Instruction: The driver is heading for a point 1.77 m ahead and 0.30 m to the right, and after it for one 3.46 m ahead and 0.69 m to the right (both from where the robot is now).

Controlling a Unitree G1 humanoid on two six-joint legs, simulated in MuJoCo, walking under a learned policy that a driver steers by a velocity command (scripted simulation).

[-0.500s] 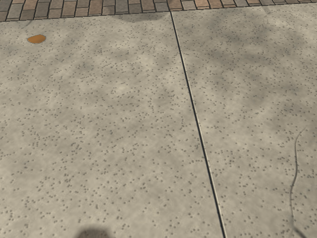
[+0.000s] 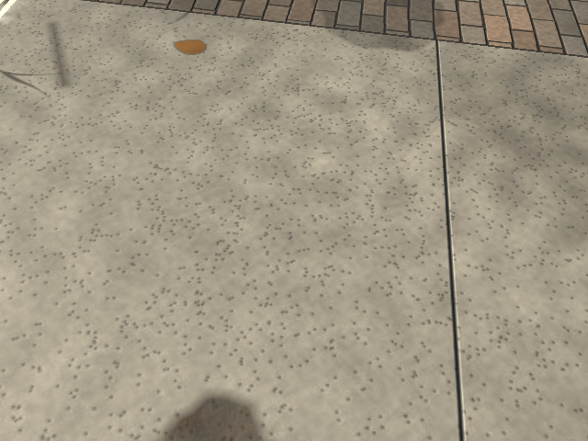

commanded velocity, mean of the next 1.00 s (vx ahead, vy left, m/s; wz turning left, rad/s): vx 0.00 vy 0.00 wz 0.04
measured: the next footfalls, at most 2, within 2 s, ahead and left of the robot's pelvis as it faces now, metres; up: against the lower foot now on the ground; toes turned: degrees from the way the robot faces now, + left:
right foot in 0.22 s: +0.02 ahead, -0.14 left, +0.00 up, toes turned +0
right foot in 1.86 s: +0.42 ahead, -0.13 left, +0.00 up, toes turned -2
